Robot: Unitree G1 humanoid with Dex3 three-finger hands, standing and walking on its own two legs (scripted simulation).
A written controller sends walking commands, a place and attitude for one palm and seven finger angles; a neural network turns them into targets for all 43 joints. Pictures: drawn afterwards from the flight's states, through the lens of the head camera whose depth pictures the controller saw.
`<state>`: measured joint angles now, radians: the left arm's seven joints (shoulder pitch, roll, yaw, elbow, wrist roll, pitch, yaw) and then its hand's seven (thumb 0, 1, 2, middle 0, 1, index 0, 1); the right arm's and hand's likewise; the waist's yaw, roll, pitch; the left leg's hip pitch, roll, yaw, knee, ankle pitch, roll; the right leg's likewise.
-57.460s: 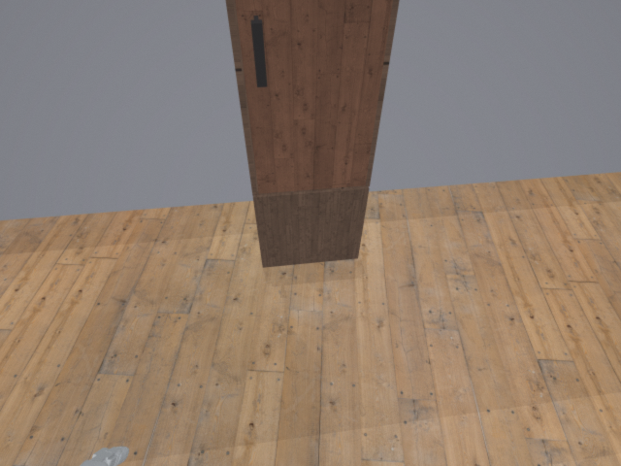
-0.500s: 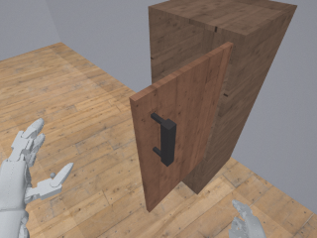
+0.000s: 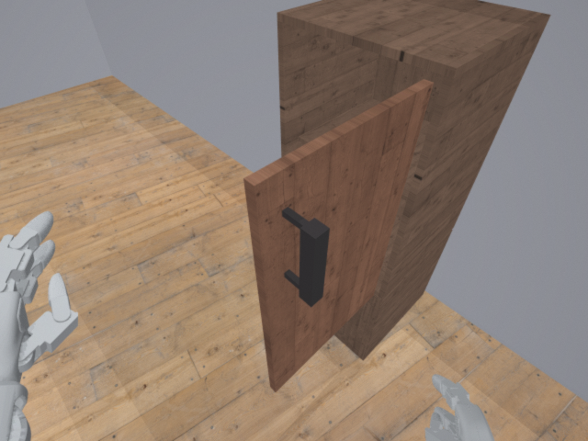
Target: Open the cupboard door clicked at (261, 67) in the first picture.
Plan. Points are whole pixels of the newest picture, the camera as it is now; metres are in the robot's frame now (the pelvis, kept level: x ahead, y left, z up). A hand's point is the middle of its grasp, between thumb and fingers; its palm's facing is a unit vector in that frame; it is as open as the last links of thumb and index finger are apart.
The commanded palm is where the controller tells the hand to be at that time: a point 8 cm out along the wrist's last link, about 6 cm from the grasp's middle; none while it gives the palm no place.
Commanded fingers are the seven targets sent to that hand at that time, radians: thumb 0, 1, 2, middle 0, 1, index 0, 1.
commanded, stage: draw the hand back to the body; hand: left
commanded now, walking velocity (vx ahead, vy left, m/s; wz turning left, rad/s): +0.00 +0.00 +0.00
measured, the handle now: (301, 257) +0.32 +0.04 +0.11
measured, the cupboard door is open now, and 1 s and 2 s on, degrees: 90 90 90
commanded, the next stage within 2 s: step back with the hand held close in 0.02 s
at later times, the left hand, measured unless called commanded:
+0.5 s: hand (87, 327) +0.18 +0.25 +0.14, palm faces +0.33 -0.82 -0.47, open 7.4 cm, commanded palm +0.13 +0.29 +0.17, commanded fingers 0.00 0.90 0.90 -0.20 -0.30 -0.20 -0.30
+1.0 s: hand out of the picture +0.07 +0.30 +0.15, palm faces +0.47 -0.76 -0.44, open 7.4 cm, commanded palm +0.00 +0.34 +0.17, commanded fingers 0.00 0.90 0.90 -0.20 -0.30 -0.20 -0.30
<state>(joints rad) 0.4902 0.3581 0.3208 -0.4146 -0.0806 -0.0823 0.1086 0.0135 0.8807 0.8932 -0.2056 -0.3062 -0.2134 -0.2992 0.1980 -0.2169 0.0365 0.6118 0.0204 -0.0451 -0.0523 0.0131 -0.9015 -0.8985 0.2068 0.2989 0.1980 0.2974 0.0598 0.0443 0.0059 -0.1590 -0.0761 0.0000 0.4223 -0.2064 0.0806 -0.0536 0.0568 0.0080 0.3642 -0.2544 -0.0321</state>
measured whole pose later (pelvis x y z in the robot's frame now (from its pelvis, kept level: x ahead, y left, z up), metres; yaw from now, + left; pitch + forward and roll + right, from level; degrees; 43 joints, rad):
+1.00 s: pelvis -0.12 +0.03 -0.02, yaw +3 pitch -1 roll -3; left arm 0.53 0.39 0.42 -0.53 -0.03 -0.19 0.15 0.01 0.89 0.90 -0.21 -0.31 -0.22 -0.30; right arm 0.24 -0.21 0.00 0.58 0.01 -0.02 -0.06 0.01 -0.90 -0.90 0.21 0.30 0.20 0.30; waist 0.00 0.03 0.04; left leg -0.49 -0.06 0.06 0.65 -0.32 0.05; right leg -0.36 0.05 0.01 0.59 -0.25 -0.02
